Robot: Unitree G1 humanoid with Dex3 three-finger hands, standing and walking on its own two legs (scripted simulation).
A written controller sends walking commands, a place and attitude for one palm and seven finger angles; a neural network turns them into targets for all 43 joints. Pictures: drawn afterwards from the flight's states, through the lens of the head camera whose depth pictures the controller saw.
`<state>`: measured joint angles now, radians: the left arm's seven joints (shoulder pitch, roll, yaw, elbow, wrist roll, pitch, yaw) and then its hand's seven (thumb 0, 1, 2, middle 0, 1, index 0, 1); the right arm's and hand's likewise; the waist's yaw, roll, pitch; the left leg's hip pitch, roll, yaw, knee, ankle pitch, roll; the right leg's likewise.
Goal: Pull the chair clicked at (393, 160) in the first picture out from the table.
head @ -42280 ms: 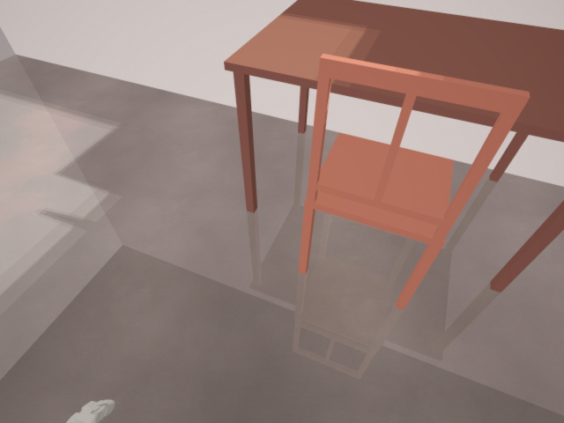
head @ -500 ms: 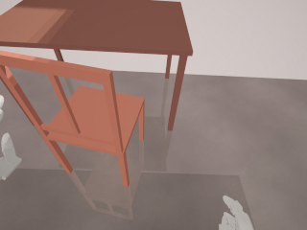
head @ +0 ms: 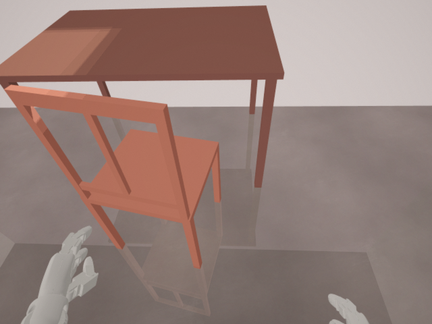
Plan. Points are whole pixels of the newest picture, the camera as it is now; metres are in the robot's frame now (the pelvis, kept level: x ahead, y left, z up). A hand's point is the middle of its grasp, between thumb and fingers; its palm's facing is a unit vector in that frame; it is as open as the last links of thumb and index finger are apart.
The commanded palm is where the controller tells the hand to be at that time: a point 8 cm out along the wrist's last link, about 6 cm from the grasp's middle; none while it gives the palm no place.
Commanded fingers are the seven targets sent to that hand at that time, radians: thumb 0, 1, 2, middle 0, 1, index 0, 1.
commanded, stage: let the arm hang, fingers relaxed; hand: left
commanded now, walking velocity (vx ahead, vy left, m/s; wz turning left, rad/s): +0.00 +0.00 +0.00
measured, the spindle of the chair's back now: (110, 158) +0.57 +0.34 -0.07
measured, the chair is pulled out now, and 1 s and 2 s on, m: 0.21 0.21 0.21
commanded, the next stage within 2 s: look to check the result in 0.96 s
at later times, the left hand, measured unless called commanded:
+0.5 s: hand out of the picture -0.06 +0.19 -0.16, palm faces +0.01 -0.97 -0.25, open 7.3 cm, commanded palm none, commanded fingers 0.00 0.90 0.90 -0.20 -0.30 -0.20 -0.30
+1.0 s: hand out of the picture -0.01 +0.14 -0.16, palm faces +0.01 -0.98 -0.20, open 7.3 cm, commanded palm none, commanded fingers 0.00 0.90 0.90 -0.20 -0.30 -0.20 -0.30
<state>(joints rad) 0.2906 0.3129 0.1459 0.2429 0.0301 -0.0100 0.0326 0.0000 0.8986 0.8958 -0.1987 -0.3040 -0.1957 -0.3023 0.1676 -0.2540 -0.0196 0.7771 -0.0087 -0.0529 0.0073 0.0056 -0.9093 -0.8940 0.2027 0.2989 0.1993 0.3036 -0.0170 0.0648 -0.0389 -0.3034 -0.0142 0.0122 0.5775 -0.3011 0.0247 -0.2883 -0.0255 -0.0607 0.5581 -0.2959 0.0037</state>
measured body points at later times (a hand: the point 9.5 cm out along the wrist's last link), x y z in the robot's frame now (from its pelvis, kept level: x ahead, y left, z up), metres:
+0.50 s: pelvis -0.02 -0.01 +0.01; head +0.01 -0.01 +0.46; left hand -0.06 +0.24 -0.14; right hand -0.04 -0.23 -0.15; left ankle +0.00 +0.10 -0.73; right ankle +0.00 -0.12 -0.73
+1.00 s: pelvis -0.01 -0.03 +0.01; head +0.01 -0.04 +0.46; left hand -0.01 +0.19 -0.14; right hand -0.04 -0.23 -0.16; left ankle +0.00 +0.10 -0.73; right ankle +0.00 -0.12 -0.73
